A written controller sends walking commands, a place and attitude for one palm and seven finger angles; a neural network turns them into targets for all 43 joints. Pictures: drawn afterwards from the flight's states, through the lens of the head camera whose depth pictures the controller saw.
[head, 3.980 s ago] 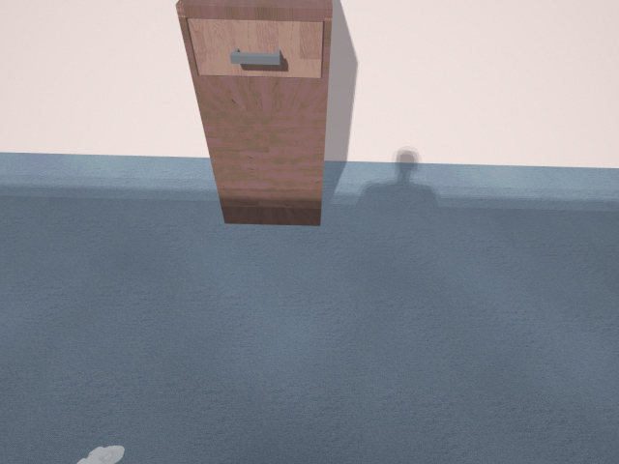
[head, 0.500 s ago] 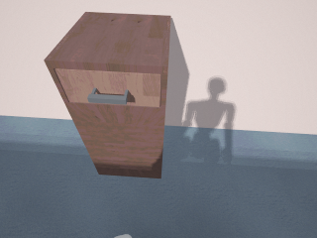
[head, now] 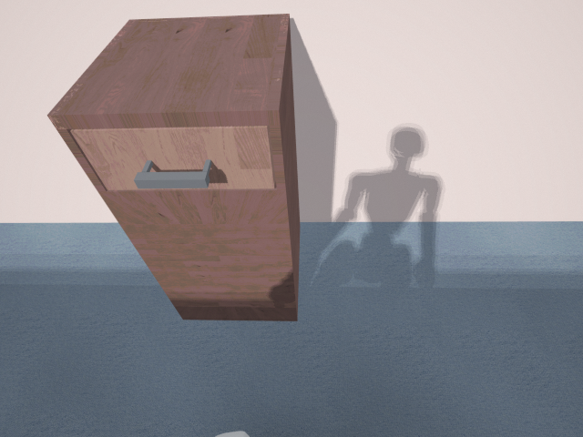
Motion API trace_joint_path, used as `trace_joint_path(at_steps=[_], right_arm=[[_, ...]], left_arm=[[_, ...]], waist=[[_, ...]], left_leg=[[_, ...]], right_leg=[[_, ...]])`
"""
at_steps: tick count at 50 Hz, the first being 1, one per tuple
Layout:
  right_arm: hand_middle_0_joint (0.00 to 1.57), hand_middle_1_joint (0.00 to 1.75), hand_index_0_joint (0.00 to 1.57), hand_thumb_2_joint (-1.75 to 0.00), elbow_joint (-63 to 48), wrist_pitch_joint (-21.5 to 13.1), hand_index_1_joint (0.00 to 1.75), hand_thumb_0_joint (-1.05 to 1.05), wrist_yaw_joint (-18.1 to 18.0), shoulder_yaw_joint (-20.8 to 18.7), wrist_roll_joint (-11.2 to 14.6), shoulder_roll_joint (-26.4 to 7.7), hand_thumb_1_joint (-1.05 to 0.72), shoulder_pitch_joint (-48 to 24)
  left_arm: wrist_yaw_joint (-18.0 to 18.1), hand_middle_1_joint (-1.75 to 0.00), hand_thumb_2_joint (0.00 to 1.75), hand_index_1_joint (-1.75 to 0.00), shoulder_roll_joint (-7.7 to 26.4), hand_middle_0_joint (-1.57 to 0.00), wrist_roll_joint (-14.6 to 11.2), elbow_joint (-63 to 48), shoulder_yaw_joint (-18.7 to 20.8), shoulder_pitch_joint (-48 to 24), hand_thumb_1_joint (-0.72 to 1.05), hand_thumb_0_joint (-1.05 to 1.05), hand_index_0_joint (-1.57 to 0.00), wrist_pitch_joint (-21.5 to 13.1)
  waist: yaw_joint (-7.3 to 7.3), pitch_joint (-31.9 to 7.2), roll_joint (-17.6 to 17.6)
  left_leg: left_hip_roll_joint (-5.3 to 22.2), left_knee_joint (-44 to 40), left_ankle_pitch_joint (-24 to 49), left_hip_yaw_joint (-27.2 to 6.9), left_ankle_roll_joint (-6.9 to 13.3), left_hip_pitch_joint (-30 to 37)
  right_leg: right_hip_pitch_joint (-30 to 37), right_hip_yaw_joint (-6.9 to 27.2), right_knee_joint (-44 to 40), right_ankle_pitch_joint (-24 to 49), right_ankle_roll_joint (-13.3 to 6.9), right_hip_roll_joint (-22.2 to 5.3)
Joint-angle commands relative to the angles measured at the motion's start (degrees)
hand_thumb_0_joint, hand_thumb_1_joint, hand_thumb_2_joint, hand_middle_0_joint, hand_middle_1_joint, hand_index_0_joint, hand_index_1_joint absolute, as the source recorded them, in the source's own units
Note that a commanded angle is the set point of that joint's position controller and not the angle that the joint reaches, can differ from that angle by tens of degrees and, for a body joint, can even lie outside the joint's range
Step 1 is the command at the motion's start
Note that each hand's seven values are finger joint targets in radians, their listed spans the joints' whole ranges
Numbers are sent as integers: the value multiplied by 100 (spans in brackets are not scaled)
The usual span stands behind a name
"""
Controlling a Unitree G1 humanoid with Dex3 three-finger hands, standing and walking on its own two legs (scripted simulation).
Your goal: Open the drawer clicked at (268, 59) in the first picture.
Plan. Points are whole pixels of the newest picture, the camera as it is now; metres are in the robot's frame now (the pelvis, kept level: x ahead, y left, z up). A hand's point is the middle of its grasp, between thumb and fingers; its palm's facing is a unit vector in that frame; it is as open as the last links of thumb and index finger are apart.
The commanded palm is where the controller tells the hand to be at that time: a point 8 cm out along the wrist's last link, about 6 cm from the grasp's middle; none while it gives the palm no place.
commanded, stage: come to a stop and stand still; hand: left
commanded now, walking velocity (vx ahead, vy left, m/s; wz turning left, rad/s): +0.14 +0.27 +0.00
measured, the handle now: (175, 172) +0.57 +0.28 +0.01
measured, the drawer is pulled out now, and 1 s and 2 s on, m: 0.00 0.00 0.00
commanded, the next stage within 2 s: look again from close up in 0.94 s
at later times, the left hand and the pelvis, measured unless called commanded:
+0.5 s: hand out of the picture -0.03 +0.21 -0.16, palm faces +0.12 -0.96 -0.23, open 7.3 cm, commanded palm none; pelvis -0.02 +0.02 +0.01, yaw +2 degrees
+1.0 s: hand out of the picture +0.00 +0.22 -0.16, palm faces +0.05 -0.98 -0.17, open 7.3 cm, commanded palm none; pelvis +0.00 +0.05 +0.02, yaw +1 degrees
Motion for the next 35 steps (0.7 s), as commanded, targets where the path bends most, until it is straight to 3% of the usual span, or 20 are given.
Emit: trace_joint_path(at_steps=[1,3,4,6,11,15,18,20,21,22,23,24,25,26,27,31,35], right_arm=[[20,30,20,-90,-443,15,30,0,86,-29,-52,-438,-90,-23],[20,30,20,-90,-140,-32,30,0,122,-45,-67,-491,-90,487],[20,30,20,-90,-97,-51,30,0,125,-38,-73,-507,-90,605],[20,30,20,-90,-121,-53,30,0,110,-51,-61,-539,-90,649],[20,30,20,-90,-287,-42,30,0,62,-6,-60,-464,-90,465],[20,30,20,-90,-296,-75,30,0,40,51,-13,-396,-90,491],[20,30,20,-90,-228,-130,30,0,29,91,7,-328,-90,634],[20,30,20,-90,-82,-192,30,0,-7,127,11,-286,-90,974],[20,30,20,-90,2,-242,30,0,-21,143,19,-311,-90,1141],[20,30,20,-90,26,-296,30,0,-40,139,-5,-518,-90,1155],[20,30,20,-90,-44,-318,30,0,-61,108,-41,-789,-90,1018],[20,30,20,-90,-134,-285,30,0,-65,123,-45,-918,-90,805],[20,30,20,-90,-85,-301,30,0,-92,145,-48,-826,-90,557],[20,30,20,-90,-57,-319,30,0,-104,163,-27,-784,-90,500],[20,30,20,-90,-32,-331,30,0,-122,199,-21,-679,-90,451],[20,30,20,-90,111,-378,30,0,-146,236,11,-559,-90,634],[20,30,20,-90,204,-409,30,0,-148,272,15,-513,-90,728]], left_arm=[[34,-30,90,-30,1066,-20,23,-299,142,146,90,0,-20,-98],[4,-30,90,-30,942,-20,-8,-356,130,-136,90,0,-20,-127],[0,-30,90,-30,910,-20,-25,-369,139,-33,90,0,-20,-146],[19,-30,90,-30,900,-20,-37,-305,169,181,90,0,-20,-150],[78,-30,90,-30,890,-20,-17,-95,206,704,90,0,-20,-164],[55,-30,90,-30,940,-20,24,-11,194,641,90,0,-20,-140],[32,-30,90,-30,982,-20,37,23,208,442,90,0,-20,-94],[24,-30,90,-30,936,-20,-8,88,189,278,90,0,-20,-65],[19,-30,90,-30,813,-20,-39,121,164,186,90,0,-20,-49],[9,-30,90,-30,573,-20,-79,125,98,292,90,0,-20,-25],[-12,-30,90,-30,327,-20,-90,108,48,417,90,0,-20,-12],[-18,-30,90,-30,220,-20,-63,104,7,387,90,0,-20,-24],[-43,-30,90,-30,180,-20,-51,189,-24,305,90,0,-20,-19],[-51,-30,90,-30,221,-20,-43,256,-34,265,90,0,-20,-8],[-59,-30,90,-30,259,-20,-41,335,-49,299,90,0,-20,-8],[-50,-30,90,-30,376,-20,-50,623,-108,506,90,0,-20,-71],[-35,-30,90,-30,357,-20,-62,718,-147,503,90,0,-20,-96]], waist=[[53,435,-1747],[-114,362,-1110],[-60,191,-965],[36,78,-910],[284,-251,-956],[260,-411,-1254],[180,-397,-1366],[-13,-521,-1307],[-112,-522,-1083],[-71,-553,-365],[16,-451,417],[83,-246,394],[114,-40,477],[109,82,790],[125,178,855],[68,-75,62],[16,-128,-21]], left_leg=[[-160,1369,-745,-762,112,-464],[-206,1820,-222,-697,56,-540],[-227,1936,-103,-675,8,-601],[-241,2092,-83,-699,-70,-768],[-239,1851,-487,-693,-181,-899],[-284,999,-740,-524,-134,-329],[-357,220,-642,-353,-40,267],[-424,-832,51,-205,-5,1025],[-330,-1338,455,-241,24,1508],[92,-1549,707,-665,163,1792],[771,-1695,922,-1351,420,1488],[1005,-1884,474,-1478,574,800],[833,-2060,151,-1378,548,511],[703,-2167,185,-1278,489,373],[578,-2143,349,-1137,448,388],[307,-1658,1190,-760,294,921],[246,-1645,1318,-669,241,1093]], right_leg=[[-865,2537,-3183,-1731,-528,-1742],[-356,1628,-2747,-528,-482,-1411],[-8,1405,-2565,71,-508,-1362],[424,1264,-2396,766,-627,-1490],[1300,1305,-2026,2268,-895,-1706],[1180,1203,-1983,2429,-937,-1561],[769,1136,-2017,1819,-874,-1402],[501,890,-1757,1534,-627,-1128],[174,745,-1501,1256,-446,-929],[-185,513,-1160,780,-246,-586],[-346,161,-914,299,-62,-253],[-104,-57,-851,80,30,-125],[74,-96,-871,401,78,-92],[220,-85,-837,552,83,-121],[303,-27,-919,709,87,-142],[550,160,-1342,1445,67,-295],[602,189,-1457,1607,69,-358]])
